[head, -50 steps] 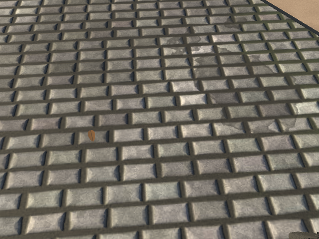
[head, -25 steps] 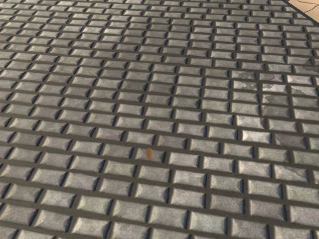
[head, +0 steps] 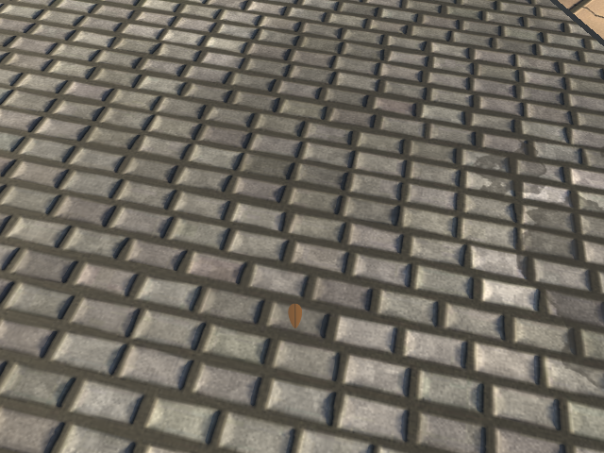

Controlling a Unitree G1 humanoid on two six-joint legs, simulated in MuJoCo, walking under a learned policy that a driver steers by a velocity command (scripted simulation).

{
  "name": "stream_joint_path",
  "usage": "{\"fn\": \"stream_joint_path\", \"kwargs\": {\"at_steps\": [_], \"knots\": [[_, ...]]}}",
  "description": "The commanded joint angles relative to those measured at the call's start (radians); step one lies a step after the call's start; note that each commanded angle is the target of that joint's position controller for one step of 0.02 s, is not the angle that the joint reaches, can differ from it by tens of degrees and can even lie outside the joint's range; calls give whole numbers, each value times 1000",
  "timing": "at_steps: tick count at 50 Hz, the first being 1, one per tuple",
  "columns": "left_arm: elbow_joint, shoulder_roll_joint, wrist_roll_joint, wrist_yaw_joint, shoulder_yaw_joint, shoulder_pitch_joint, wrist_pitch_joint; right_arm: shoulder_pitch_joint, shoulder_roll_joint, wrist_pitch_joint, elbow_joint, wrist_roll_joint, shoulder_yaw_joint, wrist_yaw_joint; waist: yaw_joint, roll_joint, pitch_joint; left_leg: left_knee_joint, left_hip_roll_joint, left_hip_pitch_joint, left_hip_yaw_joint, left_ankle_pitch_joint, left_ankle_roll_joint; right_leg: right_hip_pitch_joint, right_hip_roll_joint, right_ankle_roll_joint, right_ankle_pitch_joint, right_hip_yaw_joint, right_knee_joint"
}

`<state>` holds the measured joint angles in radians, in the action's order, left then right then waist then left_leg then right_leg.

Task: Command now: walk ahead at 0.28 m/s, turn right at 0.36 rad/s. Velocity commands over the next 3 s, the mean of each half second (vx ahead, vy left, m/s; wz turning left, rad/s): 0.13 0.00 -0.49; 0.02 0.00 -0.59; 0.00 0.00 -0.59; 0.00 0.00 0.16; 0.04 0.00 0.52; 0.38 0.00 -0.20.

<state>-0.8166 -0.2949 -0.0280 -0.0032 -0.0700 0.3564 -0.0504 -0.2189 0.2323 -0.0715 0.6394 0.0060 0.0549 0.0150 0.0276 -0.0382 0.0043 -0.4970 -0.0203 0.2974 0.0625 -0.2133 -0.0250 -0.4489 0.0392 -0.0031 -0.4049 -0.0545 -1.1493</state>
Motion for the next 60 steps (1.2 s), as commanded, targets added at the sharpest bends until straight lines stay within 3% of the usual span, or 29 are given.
{"fn": "stream_joint_path", "kwargs": {"at_steps": [1,4,8,13,15,16,17,18,19,20,21,22,23,25,28,34,37,38,39,40,41,44,49,54,56,57,58,59,60], "knots": [[88,-61,7,-2,-25,-33,10,-14,106,-18,-27,6,33,-12,-8,218,23,231,-251,-199,-168,533,-137,-222,50,-17,113,-33,-56],[114,-30,9,2,-20,-84,31,14,131,-18,-6,17,45,-38,5,147,-5,259,-246,-160,-58,614,-148,-225,37,-52,189,-9,53],[168,1,23,29,-6,-198,37,22,172,6,23,2,58,-63,-24,139,-2,248,-234,-162,49,591,-137,-139,34,-42,343,44,330],[229,-53,22,60,-27,-260,48,33,213,28,46,-33,76,-60,-31,132,13,133,-275,-254,65,629,-119,-86,12,21,264,86,476],[231,-79,23,61,-44,-204,52,47,225,37,47,-48,83,-60,3,125,47,-20,-254,-266,86,741,-92,17,-41,65,229,134,562],[211,-114,26,51,-64,-115,48,38,206,39,51,-50,77,-58,45,80,95,-187,-196,-232,121,718,-55,164,-90,98,338,149,666],[218,-205,27,26,-91,-41,50,-13,180,33,43,-21,66,-51,65,-62,170,-444,-124,-34,136,407,23,406,25,168,777,-36,684],[248,-297,45,10,-93,-67,45,-61,90,29,-1,38,31,-43,-16,-276,247,-816,71,332,75,-501,106,649,305,400,1161,-483,655],[273,-251,31,16,-72,-53,43,-69,155,24,31,24,39,-27,31,-133,408,-944,55,337,-146,-550,113,664,342,467,1182,-527,663],[269,-218,37,20,-70,-103,39,-4,183,26,2,-19,41,-23,32,-109,354,-926,40,408,-175,-431,98,586,317,434,826,-497,732],[271,-170,12,16,-60,-158,40,45,186,34,3,-13,44,-34,12,-13,240,-827,-7,424,-167,-346,89,481,237,344,573,-422,768],[279,-138,2,6,-48,-217,50,74,186,49,1,1,46,-48,-8,4,159,-732,-25,398,-158,-280,90,354,194,286,453,-364,796],[289,-133,13,1,-42,-244,54,77,183,62,2,7,47,-53,-32,-14,126,-675,-21,318,-147,-244,87,242,155,262,438,-329,815],[295,-158,33,-10,-53,-260,58,52,151,68,8,11,40,-53,-52,-46,121,-567,13,233,-128,-201,93,161,113,249,466,-290,824],[291,-173,26,-27,-61,-243,64,55,120,65,16,6,26,-53,-40,-62,150,-425,33,186,-138,-149,107,155,89,238,412,-290,809],[300,-171,23,-22,-63,-235,83,98,140,56,-1,-8,33,-36,-8,-124,124,-214,57,113,-157,-125,87,150,78,206,144,-421,804],[302,-156,9,-23,-57,-239,95,37,147,40,14,-8,46,-25,-47,-122,109,54,51,-44,-136,-11,41,116,31,155,149,-433,734],[302,-119,10,-24,-46,-209,95,5,206,40,14,6,63,-30,-43,-30,121,127,-98,-153,-250,-3,-14,24,-25,102,17,-371,620],[335,-98,-1,-22,-42,-216,87,18,297,52,21,35,83,-35,-3,293,64,198,-289,-168,-491,80,-156,-180,-184,37,-147,-130,414],[324,-168,18,-19,-64,-204,71,54,253,48,-9,53,75,-35,-20,325,65,222,-395,-116,-610,147,-253,-206,-145,-11,-200,-97,147],[296,-207,13,-14,-80,-179,71,109,196,48,-34,44,57,-45,0,233,62,199,-357,-92,-518,173,-234,-191,-118,-28,-138,-106,19],[255,-138,10,-12,-64,-139,98,159,149,59,-46,3,39,-61,3,157,23,158,-232,-109,-294,239,-160,-217,-90,-76,-11,-53,-106],[315,-73,6,2,-28,-255,97,63,201,82,-23,12,57,-63,-76,213,61,140,-236,-231,-181,329,-183,-166,-30,-99,-6,38,162],[322,-97,4,19,-34,-226,103,66,249,85,-11,-14,75,-47,-68,248,81,105,-283,-195,-139,362,-174,31,-35,-50,18,111,438],[296,-95,7,20,-43,-152,106,81,237,82,-2,-35,72,-45,-20,223,86,23,-264,-148,-90,311,-117,172,-65,3,164,139,654],[288,-124,10,10,-55,-118,106,29,203,77,22,-31,64,-41,-13,147,95,-74,-227,-56,-31,207,-49,305,-61,39,286,87,743],[303,-230,9,-4,-82,-83,101,22,142,74,2,13,47,-36,-27,-120,107,-357,-123,197,75,-144,56,489,162,120,610,-230,777],[321,-292,46,1,-88,-92,84,130,134,67,-63,24,38,-47,11,-297,109,-569,11,413,-11,-467,104,451,357,339,753,-499,782],[320,-228,58,7,-71,-81,64,176,185,67,-62,11,54,-52,55,-169,133,-695,-10,415,-112,-453,105,437,327,361,703,-454,795]]}}
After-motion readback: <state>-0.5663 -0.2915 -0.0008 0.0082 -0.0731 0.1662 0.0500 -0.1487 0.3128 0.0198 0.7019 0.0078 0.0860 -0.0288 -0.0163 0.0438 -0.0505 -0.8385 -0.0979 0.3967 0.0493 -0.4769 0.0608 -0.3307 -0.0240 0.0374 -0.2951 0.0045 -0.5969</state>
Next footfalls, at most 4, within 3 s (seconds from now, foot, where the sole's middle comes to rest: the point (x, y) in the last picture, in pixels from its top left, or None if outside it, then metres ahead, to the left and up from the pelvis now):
0.34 right None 0.23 -0.13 -0.77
0.76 left None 0.28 0.09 -0.77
1.14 right None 0.11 -0.12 -0.77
1.60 left None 0.29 0.02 -0.77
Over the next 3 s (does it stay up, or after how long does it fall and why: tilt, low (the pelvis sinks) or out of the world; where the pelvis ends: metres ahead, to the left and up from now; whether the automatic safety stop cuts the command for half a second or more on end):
stays up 0.31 -0.09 0.01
